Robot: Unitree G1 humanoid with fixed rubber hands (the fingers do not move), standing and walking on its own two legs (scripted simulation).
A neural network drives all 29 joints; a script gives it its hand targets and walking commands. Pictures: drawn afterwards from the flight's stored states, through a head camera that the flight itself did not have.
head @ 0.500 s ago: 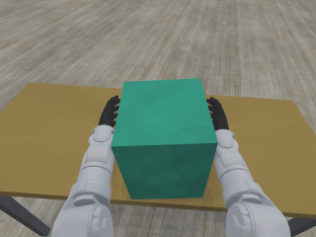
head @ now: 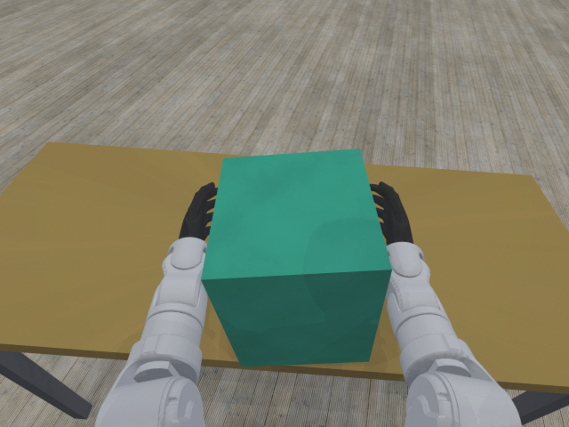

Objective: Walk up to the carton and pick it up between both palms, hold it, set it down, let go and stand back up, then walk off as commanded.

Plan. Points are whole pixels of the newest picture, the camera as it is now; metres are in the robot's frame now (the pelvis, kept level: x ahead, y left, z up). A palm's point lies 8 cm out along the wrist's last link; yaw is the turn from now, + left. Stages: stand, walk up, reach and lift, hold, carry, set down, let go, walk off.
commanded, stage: set down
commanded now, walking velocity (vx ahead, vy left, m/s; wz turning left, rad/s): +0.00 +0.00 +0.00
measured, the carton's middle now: (298, 262) +0.37 +0.00 +0.04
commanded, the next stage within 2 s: none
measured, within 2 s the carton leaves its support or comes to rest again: rests again in 0.52 s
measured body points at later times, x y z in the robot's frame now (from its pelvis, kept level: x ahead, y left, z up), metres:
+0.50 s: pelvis +0.00 +0.00 +0.00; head +0.02 +0.01 +0.45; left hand +0.40 +0.15 +0.07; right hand +0.40 -0.15 +0.08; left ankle -0.01 +0.13 -0.75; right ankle -0.02 -0.11 -0.75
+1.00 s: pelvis +0.00 +0.00 +0.00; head +0.03 +0.02 +0.45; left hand +0.40 +0.14 +0.05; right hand +0.40 -0.16 +0.05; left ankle -0.01 +0.13 -0.75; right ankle -0.02 -0.11 -0.75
